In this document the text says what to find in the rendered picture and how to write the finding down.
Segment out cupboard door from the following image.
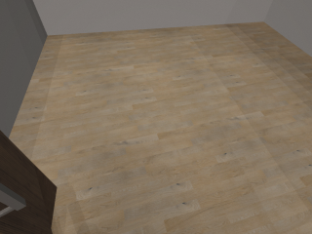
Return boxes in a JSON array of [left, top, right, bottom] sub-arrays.
[[0, 131, 53, 234]]

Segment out handle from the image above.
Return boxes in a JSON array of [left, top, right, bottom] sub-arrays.
[[0, 183, 26, 217]]

